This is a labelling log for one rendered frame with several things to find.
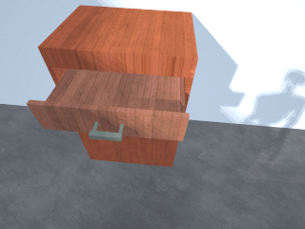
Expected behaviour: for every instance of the handle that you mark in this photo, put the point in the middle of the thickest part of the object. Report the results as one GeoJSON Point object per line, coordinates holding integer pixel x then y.
{"type": "Point", "coordinates": [101, 135]}

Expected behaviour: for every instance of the cabinet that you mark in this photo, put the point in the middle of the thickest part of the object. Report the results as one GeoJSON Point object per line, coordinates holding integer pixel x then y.
{"type": "Point", "coordinates": [125, 40]}

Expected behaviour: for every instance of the drawer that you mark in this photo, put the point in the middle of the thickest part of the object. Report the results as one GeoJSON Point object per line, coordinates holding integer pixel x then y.
{"type": "Point", "coordinates": [149, 106]}

